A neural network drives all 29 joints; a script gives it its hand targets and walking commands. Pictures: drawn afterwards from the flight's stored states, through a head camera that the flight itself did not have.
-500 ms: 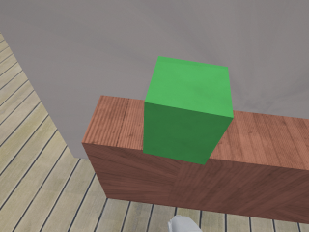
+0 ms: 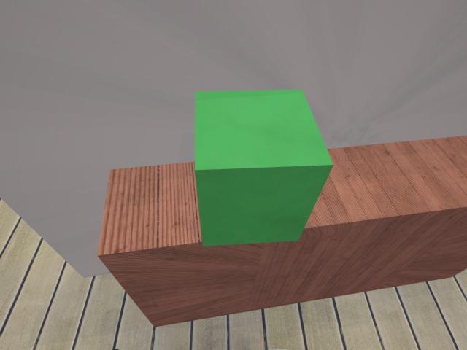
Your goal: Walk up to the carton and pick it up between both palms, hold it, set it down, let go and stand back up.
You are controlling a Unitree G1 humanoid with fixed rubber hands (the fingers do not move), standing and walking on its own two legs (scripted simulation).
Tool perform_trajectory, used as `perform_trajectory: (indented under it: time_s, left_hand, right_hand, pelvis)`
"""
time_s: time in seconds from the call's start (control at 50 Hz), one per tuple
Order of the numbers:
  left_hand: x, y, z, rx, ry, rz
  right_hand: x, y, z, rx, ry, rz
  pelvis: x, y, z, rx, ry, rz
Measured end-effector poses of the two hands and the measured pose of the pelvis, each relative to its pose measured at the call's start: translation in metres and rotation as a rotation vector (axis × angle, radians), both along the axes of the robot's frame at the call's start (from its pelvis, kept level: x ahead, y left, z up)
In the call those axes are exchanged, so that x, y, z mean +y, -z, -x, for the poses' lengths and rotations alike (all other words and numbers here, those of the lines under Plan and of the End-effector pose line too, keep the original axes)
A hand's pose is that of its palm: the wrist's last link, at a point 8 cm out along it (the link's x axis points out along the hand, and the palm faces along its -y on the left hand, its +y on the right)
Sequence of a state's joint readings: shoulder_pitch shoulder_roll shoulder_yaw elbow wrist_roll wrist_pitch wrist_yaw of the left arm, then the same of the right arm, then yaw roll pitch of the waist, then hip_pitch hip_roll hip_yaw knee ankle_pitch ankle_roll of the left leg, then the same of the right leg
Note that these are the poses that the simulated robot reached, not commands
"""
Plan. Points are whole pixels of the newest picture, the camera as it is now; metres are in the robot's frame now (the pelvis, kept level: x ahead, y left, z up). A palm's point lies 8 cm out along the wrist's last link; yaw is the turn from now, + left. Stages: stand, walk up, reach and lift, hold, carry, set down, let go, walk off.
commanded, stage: walk up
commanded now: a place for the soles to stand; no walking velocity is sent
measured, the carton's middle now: (250, 171) +0.45 -0.04 +0.03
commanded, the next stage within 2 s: none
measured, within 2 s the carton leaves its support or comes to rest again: neither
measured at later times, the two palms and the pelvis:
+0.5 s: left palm out of the picture +0.12 +0.18 -0.12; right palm out of the picture -0.05 -0.27 -0.13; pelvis +0.03 -0.04 +0.01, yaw -5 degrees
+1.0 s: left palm out of the picture +0.14 +0.15 -0.12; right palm out of the picture +0.12 -0.34 -0.11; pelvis +0.06 -0.10 +0.01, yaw +1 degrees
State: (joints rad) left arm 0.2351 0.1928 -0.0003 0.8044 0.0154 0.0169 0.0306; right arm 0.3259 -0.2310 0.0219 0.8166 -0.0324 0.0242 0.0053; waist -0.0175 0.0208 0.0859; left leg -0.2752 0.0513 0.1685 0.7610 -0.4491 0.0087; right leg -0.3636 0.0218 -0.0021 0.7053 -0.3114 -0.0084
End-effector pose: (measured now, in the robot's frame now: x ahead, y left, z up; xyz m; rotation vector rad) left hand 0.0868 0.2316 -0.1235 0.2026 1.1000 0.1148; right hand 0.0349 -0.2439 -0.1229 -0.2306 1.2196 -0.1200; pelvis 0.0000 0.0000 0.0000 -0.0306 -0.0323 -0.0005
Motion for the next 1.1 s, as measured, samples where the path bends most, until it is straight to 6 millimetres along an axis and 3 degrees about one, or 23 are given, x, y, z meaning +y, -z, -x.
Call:
perform_trajectory:
  time_s: [0.12, 0.26, 0.38, 0.48, 0.56, 0.7, 0.8, 0.96, 1.1]
  left_hand:
    - [0.006, -0.003, 0.004, 0.064, 0.045, 0.029]
    - [0.008, -0.009, -0.005, 0.090, 0.076, 0.020]
    - [-0.012, -0.005, -0.014, 0.127, 0.097, -0.003]
    - [-0.047, -0.006, -0.031, 0.127, 0.137, -0.018]
    - [-0.071, -0.011, -0.042, 0.082, 0.113, -0.017]
    - [-0.082, -0.016, -0.029, 0.126, 0.047, -0.029]
    - [-0.086, -0.006, -0.032, 0.133, 0.030, -0.019]
    - [-0.087, -0.004, -0.055, 0.073, -0.005, -0.010]
    - [-0.070, -0.008, -0.058, 0.057, -0.044, -0.028]
  right_hand:
    - [0.019, -0.019, -0.003, -0.078, 0.056, -0.004]
    - [0.027, -0.021, 0.041, 0.038, 0.104, -0.014]
    - [0.012, -0.012, 0.079, 0.150, 0.151, -0.027]
    - [-0.018, 0.000, 0.087, 0.199, 0.179, -0.045]
    - [-0.044, 0.005, 0.069, 0.204, 0.156, -0.057]
    - [-0.078, -0.011, -0.007, 0.066, 0.100, -0.024]
    - [-0.092, -0.009, -0.050, -0.027, 0.065, 0.016]
    - [-0.095, -0.012, -0.083, -0.058, 0.016, 0.019]
    - [-0.100, -0.012, -0.093, -0.039, -0.053, 0.047]
  pelvis:
    - [0.011, -0.013, -0.007, -0.012, 0.030, 0.003]
    - [0.006, -0.022, -0.008, -0.017, 0.038, -0.002]
    - [-0.013, -0.017, -0.013, -0.016, 0.049, -0.045]
    - [-0.037, -0.011, -0.027, -0.008, 0.083, -0.068]
    - [-0.056, -0.011, -0.035, -0.008, 0.073, -0.038]
    - [-0.082, -0.022, -0.045, 0.000, 0.059, -0.054]
    - [-0.089, -0.014, -0.049, -0.005, 0.041, -0.043]
    - [-0.098, -0.011, -0.057, -0.002, -0.013, -0.027]
    - [-0.095, -0.010, -0.058, 0.011, -0.051, -0.014]
